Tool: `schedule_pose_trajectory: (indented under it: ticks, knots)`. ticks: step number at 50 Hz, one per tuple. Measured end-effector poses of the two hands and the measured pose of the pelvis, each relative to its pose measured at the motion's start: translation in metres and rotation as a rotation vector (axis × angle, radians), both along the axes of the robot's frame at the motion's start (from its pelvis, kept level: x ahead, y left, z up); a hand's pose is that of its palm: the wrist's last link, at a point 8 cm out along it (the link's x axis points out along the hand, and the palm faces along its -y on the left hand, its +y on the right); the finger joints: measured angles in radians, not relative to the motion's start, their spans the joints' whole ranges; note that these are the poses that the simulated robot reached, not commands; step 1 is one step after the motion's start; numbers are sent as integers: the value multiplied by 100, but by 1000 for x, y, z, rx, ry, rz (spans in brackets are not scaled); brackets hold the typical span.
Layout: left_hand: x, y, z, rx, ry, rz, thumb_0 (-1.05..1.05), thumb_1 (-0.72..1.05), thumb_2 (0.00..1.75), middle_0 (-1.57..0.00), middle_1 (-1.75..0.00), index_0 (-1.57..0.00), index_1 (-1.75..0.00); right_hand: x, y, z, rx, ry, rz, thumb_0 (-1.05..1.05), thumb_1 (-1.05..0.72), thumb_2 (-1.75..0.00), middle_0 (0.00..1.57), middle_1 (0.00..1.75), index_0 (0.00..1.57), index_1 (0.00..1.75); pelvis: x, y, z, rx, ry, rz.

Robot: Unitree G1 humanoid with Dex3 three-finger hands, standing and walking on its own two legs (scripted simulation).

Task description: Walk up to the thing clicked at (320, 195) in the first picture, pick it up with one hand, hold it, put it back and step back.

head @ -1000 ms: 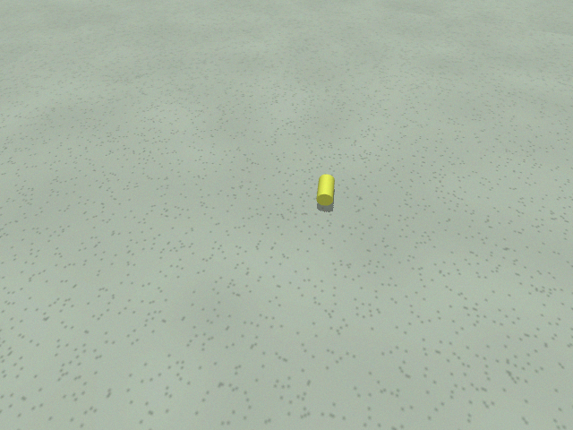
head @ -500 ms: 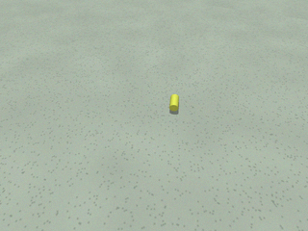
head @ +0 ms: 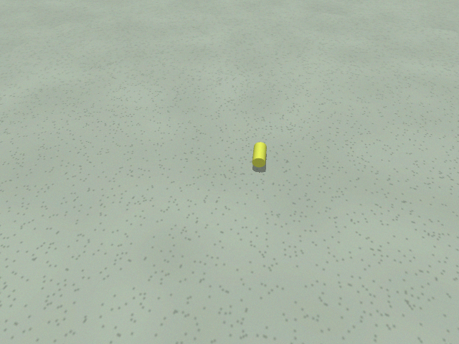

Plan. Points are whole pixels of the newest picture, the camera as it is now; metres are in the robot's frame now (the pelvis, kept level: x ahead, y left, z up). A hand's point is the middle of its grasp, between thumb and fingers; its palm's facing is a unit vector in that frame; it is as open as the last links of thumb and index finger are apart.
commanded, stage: stand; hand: left
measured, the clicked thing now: (259, 154) +1.26 -0.13 -0.74
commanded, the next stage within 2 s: walk up in 0.12 s
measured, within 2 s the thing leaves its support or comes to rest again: neither
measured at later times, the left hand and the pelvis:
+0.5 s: hand (61, 315) +0.20 +0.37 -0.15, palm faces -0.32 -0.83 -0.46, open 7.4 cm; pelvis +0.07 +0.09 -0.01, yaw -20 degrees
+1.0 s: hand (149, 181) +0.55 +0.26 -0.14, palm faces -0.56 -0.67 -0.49, open 7.3 cm; pelvis +0.31 +0.10 -0.03, yaw -39 degrees
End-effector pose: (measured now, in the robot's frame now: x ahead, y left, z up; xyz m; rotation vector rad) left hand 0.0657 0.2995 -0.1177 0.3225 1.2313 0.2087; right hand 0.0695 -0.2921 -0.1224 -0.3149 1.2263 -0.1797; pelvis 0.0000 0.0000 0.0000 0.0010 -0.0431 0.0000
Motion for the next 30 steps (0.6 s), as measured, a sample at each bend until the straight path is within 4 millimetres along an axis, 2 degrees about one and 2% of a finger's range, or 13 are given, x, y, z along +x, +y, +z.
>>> schedule_pose_trajectory:
  ticks: [6, 9, 13, 16, 20, 23, 25, 30]
  knots:
    - [-1, 0, 0, -2, 0, -1, 1, 91, 90, -20, -30, -21, -30, -2, -1, 0, -1, 2, -3, 1, -90, -90, 21, 30, 20, 30, 0, 0, 0, 0, -2, 0]
    - [-3, 4, 2, -4, 0, -39, 1, 91, 90, -20, -30, -21, -30, 4, -7, 2, 13, -55, -16, 1, -90, -90, 21, 30, 20, 30, 0, 4, -3, 5, 6, -62]
    - [-1, 25, 6, 31, 86, -99, 1, 90, 90, -21, -30, -21, -30, 7, -17, 10, -9, -157, -80, 1, -90, -90, 21, 30, 20, 30, 6, 22, -7, -7, 37, -154]
    - [19, 46, 11, 59, 102, -138, 1, 90, 90, -21, -30, -21, -30, 0, -15, 15, -36, -158, -119, 1, -90, -90, 20, 30, 20, 30, 15, 38, -7, -14, 56, -196]
    - [63, 80, 12, 84, 66, -199, 1, 90, 90, -21, -30, -21, -30, -13, 3, 19, -68, -102, -163, 1, -91, -90, 20, 30, 20, 30, 34, 66, -9, -16, 70, -248]
    - [108, 104, 6, 113, 55, -268, 1, 90, 90, -21, -30, -21, -30, -24, 24, 20, -95, -101, -227, 1, -91, -90, 20, 30, 20, 30, 53, 86, -16, 0, 56, -302]
    - [144, 107, 8, 131, 51, -319, 1, 91, 90, -20, -30, -21, -30, -38, 42, 23, -89, -99, -300, 1, -91, -90, 20, 30, 20, 30, 67, 94, -12, -5, 54, -346]
    - [250, 93, 24, 109, -42, -464, 1, 91, 90, -20, -30, -21, -30, -65, 84, 25, -51, -30, -455, 1, -90, -90, 20, 30, 20, 30, 109, 102, -2, -28, 54, -403]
